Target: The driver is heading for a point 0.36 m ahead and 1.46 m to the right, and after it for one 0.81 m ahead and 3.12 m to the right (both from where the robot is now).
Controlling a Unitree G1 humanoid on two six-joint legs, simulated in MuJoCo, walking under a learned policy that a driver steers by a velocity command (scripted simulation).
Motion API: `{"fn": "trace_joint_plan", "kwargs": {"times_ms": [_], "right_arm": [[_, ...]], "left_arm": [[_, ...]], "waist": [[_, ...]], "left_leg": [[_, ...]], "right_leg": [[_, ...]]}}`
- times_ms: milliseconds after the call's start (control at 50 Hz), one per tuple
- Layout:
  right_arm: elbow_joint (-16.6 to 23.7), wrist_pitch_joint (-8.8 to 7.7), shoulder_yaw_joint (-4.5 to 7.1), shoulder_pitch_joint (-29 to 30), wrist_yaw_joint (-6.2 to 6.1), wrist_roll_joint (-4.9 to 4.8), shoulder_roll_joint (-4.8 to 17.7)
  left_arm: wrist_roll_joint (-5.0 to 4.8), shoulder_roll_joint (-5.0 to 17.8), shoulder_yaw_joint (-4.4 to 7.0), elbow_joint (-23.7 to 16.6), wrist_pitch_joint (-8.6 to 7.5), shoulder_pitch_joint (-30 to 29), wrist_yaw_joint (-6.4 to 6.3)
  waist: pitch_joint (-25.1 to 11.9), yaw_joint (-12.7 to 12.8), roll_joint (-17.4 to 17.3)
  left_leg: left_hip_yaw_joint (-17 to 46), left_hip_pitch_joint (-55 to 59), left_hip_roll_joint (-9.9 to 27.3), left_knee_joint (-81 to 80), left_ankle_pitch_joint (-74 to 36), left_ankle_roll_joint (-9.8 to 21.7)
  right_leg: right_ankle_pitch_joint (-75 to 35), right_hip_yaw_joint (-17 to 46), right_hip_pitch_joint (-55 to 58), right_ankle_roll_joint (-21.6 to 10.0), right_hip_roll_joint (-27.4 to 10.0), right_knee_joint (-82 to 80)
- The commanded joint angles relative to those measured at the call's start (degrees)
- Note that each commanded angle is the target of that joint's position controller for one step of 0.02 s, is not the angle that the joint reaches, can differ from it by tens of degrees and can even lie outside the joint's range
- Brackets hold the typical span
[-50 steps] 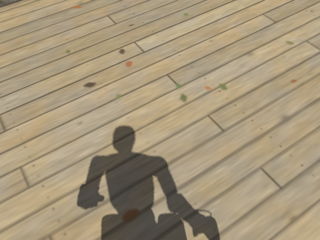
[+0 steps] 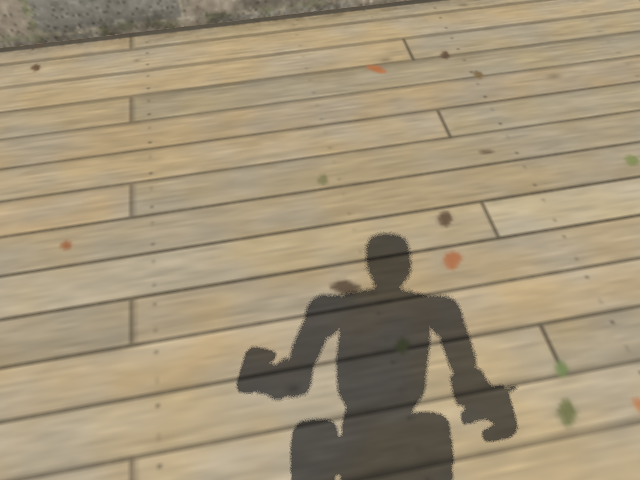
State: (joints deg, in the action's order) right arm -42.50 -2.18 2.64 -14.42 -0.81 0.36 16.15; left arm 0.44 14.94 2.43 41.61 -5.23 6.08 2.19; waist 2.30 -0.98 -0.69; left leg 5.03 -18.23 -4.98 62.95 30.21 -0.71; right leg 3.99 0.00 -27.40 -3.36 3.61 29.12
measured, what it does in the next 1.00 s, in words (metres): steps on the spot, turning right: left foot, then right foot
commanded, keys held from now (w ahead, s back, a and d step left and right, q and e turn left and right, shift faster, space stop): e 0.88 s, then w+e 0.12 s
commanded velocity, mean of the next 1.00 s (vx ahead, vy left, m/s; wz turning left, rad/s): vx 0.05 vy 0.00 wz -0.52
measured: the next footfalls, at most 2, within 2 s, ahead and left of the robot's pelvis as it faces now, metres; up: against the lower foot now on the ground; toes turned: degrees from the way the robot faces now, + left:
left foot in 0.36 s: +0.15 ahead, +0.14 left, +0.00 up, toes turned -17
right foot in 0.78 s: +0.04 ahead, -0.10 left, +0.00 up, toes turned -29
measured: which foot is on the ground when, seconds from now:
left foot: up 0.00-0.34, down 0.36-0.78, up 0.80-1.00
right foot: down 0.00-0.36, up 0.38-0.76, down 0.78-1.00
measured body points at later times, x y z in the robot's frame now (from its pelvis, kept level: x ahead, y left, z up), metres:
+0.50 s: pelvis +0.07 +0.04 +0.02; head +0.10 +0.05 +0.47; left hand +0.29 +0.28 -0.09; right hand +0.12 -0.27 -0.06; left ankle +0.11 +0.15 -0.72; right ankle +0.04 -0.09 -0.65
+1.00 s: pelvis +0.05 -0.01 +0.02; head +0.06 -0.05 +0.47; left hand +0.32 +0.15 -0.05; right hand +0.01 -0.33 -0.09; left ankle +0.14 +0.12 -0.65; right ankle +0.00 -0.08 -0.72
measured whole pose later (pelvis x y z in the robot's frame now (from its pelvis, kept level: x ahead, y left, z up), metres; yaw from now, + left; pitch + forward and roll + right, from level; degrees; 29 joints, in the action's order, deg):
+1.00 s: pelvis +0.05 -0.01 +0.02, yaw -35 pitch +3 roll +2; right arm -40.0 -0.2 5.5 -9.3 -1.4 0.1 18.6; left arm -0.7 16.4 3.7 35.7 1.1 12.8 -0.8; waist 0.6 0.4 -1.9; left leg 1.8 -31.1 1.0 58.0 18.8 -3.7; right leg 12.4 5.0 -15.9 -3.7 2.8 25.4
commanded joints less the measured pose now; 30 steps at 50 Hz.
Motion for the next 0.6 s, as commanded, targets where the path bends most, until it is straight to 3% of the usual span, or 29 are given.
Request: {"fn": "trace_joint_plan", "kwargs": {"times_ms": [20, 60, 100, 160, 220, 280, 340, 360, 380, 400, 420, 440, 460, 480, 520, 560, 600], "right_arm": [[5.06, 1.07, 2.08, -0.20, -0.47, -0.29, 8.15], [5.81, 2.40, 2.01, -0.32, -1.22, 0.03, 6.25], [5.32, 2.38, 1.57, -1.57, -1.81, 0.19, 4.15], [5.21, 2.24, 1.53, -0.31, -2.17, 0.29, 4.06], [5.93, 2.09, 1.67, 2.27, -2.01, 0.01, 4.32], [6.43, 1.11, 1.92, 3.37, -1.42, -0.43, 4.65], [5.41, 0.05, 2.57, 0.09, -0.67, -0.78, 5.13], [5.44, 0.01, 3.44, -1.47, -0.84, 0.00, 8.20], [5.72, 0.62, 4.67, -0.25, -1.09, 2.01, 13.53], [6.79, 0.50, 4.44, 1.65, -0.90, 3.51, 11.74], [8.20, 0.33, 3.46, 4.70, -1.23, 2.84, 8.62], [8.73, 0.35, 2.97, 7.21, -1.42, 1.70, 6.72], [8.96, 0.43, 2.69, 8.19, -1.57, 0.65, 5.91], [8.91, 0.61, 2.40, 7.96, -1.66, 0.27, 5.68], [8.49, 1.25, 2.55, 6.33, -1.85, 0.64, 6.20], [7.83, 1.91, 3.03, 3.79, -2.18, 0.81, 7.19], [7.55, 2.35, 3.66, 3.37, -2.21, 0.63, 8.73]], "left_arm": [[-0.89, 8.73, 2.33, -4.40, 2.03, 3.17, -0.95], [-0.34, 8.94, 2.49, -4.92, 3.11, 1.40, -1.40], [0.10, 9.46, 2.98, -5.38, 3.81, 1.33, -1.86], [-0.61, 10.72, 3.80, -5.86, 4.65, 2.06, -2.87], [-0.97, 10.95, 4.10, -6.45, 5.66, 1.94, -3.43], [-0.99, 10.81, 4.23, -6.68, 6.58, 2.87, -3.59], [-1.72, 10.25, 4.11, -7.15, 7.53, 2.43, -3.88], [-1.74, 8.38, 3.56, -7.32, 7.60, 3.79, -3.93], [-1.88, 6.21, 3.11, -9.26, 7.16, 3.04, -3.78], [-1.00, 9.84, 4.23, -9.23, 6.23, 3.75, -3.48], [-1.03, 12.45, 5.28, -7.58, 6.20, 5.91, -3.19], [-1.35, 12.20, 5.54, -5.82, 6.85, 7.75, -3.28], [-1.22, 11.00, 5.34, -5.02, 7.60, 8.59, -3.59], [-1.29, 9.43, 4.88, -5.04, 8.15, 8.56, -3.54], [-1.86, 7.54, 4.10, -6.70, 8.42, 5.76, -3.27], [-2.02, 6.57, 3.52, -8.69, 8.27, 2.01, -2.99], [-1.80, 5.83, 3.03, -9.83, 8.19, 0.88, -2.41]], "waist": [[-10.71, 2.29, 1.13], [-7.03, -0.15, 4.00], [-7.80, -0.48, 7.54], [-10.98, 0.33, 7.55], [-10.28, 1.34, 8.60], [-9.42, 2.09, 9.67], [-8.57, -0.30, 9.64], [-9.42, -0.13, 5.64], [-6.51, 1.78, -10.96], [-6.71, 1.45, -15.23], [-6.86, 2.65, -10.23], [-6.12, 3.58, -6.76], [-5.68, 3.46, -5.71], [-4.99, 2.88, -5.71], [-4.24, 1.37, -6.96], [-4.90, -0.98, -8.70], [-6.28, -1.66, -9.64]], "left_leg": [[1.24, -19.00, 4.53, 11.90, -0.96, -2.10], [0.37, -13.41, 5.57, 2.05, -3.76, -1.80], [-1.37, -9.84, 4.22, -5.32, -4.71, -2.44], [-0.38, -7.79, 3.88, -11.89, -9.02, -3.23], [0.32, -6.50, 3.37, -17.07, -11.58, -3.33], [0.52, -4.84, 2.68, -23.47, -11.26, -2.50], [-0.79, 4.15, 3.01, -38.80, -18.11, -0.11], [4.43, 10.51, 10.55, -42.28, -18.83, 2.60], [18.02, 11.76, 22.02, -45.75, -23.85, 10.06], [25.15, 8.37, 28.78, -47.16, -31.54, 15.89], [20.62, 7.56, 27.20, -45.70, -34.35, 15.45], [14.27, 7.35, 23.15, -44.30, -34.99, 12.64], [10.49, 8.55, 20.76, -43.27, -35.49, 10.99], [7.75, 8.56, 19.93, -42.92, -38.53, 10.97], [3.31, 9.87, 18.17, -43.38, -39.63, 11.42], [2.54, 14.25, 19.27, -43.17, -40.10, 12.49], [1.31, 15.23, 20.57, -42.67, -40.40, 12.96]], "right_leg": [[-9.52, 25.84, 22.33, -13.10, -18.70, -9.56], [-1.40, 22.30, 11.93, -10.38, -13.89, -12.82], [-3.14, 19.59, 9.18, -10.04, -11.30, -13.18], [1.37, 20.74, 9.90, -10.02, -11.13, -12.44], [10.19, 23.61, 8.93, -8.96, -10.64, -12.82], [11.72, 26.94, 10.54, -8.17, -10.58, -11.71], [11.28, 27.39, 8.78, -5.36, -7.87, -8.12], [17.24, 24.45, 3.78, -2.61, -5.05, -2.79], [25.99, 12.25, -7.65, 0.90, 3.66, 9.44], [30.69, 8.56, -9.54, 3.52, 3.08, 24.61], [27.67, 9.27, -8.88, 4.81, 1.22, 32.71], [24.62, 8.27, -8.76, 5.96, 0.79, 36.23], [21.80, 7.57, -9.97, 7.05, 0.37, 39.85], [20.44, 6.88, -10.70, 7.99, 0.01, 42.45], [17.74, 3.80, -11.17, 9.22, -1.08, 39.39], [17.19, 2.63, -11.89, 10.09, -2.59, 33.33], [18.32, 1.39, -8.30, 10.00, -4.11, 27.28]]}}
